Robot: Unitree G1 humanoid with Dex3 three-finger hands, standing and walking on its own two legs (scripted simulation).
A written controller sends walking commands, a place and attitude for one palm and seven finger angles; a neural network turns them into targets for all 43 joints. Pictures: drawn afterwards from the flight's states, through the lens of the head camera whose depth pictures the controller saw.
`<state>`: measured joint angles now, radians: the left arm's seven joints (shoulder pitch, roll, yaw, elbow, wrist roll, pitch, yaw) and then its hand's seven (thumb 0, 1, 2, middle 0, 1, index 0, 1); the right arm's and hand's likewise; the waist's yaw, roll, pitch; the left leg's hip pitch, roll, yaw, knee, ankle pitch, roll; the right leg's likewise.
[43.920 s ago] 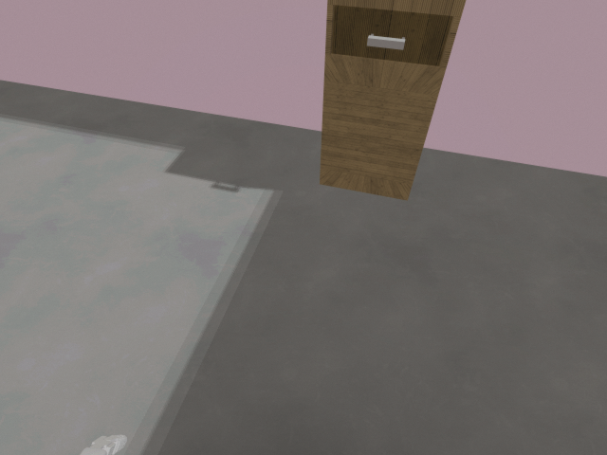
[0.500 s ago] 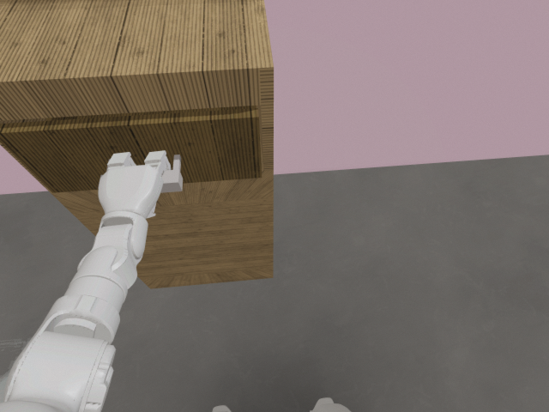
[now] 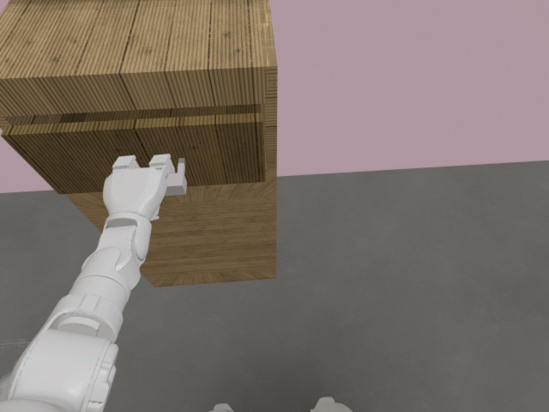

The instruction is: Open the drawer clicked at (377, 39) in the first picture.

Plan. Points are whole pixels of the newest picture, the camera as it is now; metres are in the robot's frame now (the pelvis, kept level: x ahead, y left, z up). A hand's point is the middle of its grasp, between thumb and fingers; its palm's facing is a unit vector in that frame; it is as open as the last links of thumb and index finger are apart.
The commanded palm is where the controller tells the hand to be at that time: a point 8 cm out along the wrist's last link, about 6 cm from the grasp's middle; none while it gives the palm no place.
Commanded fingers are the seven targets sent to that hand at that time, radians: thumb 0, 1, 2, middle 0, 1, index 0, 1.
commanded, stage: pull the drawer open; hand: left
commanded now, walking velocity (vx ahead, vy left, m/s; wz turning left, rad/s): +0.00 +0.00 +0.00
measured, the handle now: (148, 175) +0.49 +0.20 +0.01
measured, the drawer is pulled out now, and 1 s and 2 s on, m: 0.04 0.27 0.30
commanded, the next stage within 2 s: open the thumb to release the handle in 1.32 s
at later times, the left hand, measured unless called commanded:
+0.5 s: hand (141, 276) +0.32 +0.19 -0.01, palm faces -0.02 -0.09 -1.00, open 5.9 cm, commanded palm +0.27 +0.21 +0.05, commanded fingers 0.00 0.90 0.90 -0.40 -1.35 -0.40 -1.35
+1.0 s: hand (130, 361) +0.21 +0.19 -0.01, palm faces -0.03 -0.12 -0.99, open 6.0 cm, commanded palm +0.16 +0.20 +0.05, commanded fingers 0.00 0.90 0.90 -0.40 -1.35 -0.40 -1.35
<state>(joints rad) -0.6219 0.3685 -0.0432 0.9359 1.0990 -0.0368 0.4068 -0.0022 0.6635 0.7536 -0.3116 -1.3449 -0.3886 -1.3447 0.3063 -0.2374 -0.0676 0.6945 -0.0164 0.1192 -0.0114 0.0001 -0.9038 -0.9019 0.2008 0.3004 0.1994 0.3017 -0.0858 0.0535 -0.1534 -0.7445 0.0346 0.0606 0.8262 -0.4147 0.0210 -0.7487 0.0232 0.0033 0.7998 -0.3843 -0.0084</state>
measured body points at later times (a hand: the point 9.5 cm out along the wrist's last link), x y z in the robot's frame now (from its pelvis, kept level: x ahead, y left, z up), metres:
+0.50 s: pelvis +0.01 +0.00 +0.01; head +0.06 -0.02 +0.46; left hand +0.32 +0.19 +0.04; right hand +0.18 -0.25 -0.10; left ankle -0.02 +0.11 -0.70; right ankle -0.01 -0.12 -0.70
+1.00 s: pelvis +0.01 -0.02 +0.01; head +0.04 -0.05 +0.45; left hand +0.20 +0.19 +0.05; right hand +0.21 -0.24 -0.10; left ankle -0.02 +0.11 -0.70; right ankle -0.01 -0.12 -0.70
